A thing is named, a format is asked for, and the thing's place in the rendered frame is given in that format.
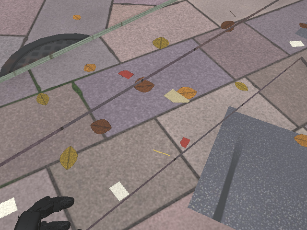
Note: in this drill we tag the left robot hand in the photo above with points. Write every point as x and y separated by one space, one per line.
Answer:
31 219

